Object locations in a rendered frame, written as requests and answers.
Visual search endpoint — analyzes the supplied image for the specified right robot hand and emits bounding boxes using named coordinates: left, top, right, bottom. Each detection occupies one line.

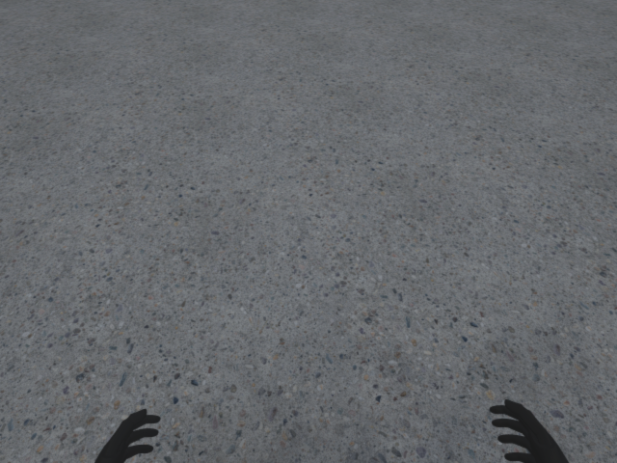
left=490, top=399, right=569, bottom=463

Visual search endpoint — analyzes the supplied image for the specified left robot hand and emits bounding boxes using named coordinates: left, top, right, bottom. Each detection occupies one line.
left=94, top=409, right=160, bottom=463

